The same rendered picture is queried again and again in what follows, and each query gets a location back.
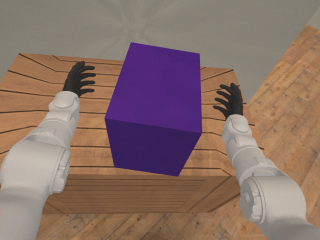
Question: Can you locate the pedestal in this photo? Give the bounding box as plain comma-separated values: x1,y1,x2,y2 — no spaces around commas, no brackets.
0,53,267,215

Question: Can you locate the robot left upper arm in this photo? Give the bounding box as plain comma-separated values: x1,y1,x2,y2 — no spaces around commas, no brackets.
0,139,71,240

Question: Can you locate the right robot forearm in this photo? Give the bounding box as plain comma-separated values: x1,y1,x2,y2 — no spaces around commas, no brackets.
221,114,307,216

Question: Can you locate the carton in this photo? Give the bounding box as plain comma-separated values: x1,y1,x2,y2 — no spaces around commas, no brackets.
104,42,202,177

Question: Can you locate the left robot forearm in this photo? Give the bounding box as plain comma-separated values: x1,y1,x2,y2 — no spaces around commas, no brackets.
0,91,80,186

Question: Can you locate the left robot hand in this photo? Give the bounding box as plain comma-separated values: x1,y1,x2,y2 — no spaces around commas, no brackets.
62,61,96,98

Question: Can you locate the right robot hand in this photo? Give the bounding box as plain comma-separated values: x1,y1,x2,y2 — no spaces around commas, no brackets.
213,82,244,121

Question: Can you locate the robot right upper arm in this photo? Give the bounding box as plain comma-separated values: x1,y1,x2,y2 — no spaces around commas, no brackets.
239,176,320,240

